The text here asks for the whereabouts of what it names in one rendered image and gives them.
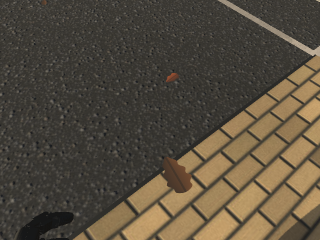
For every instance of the left robot hand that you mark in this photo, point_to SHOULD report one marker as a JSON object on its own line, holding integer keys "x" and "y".
{"x": 42, "y": 224}

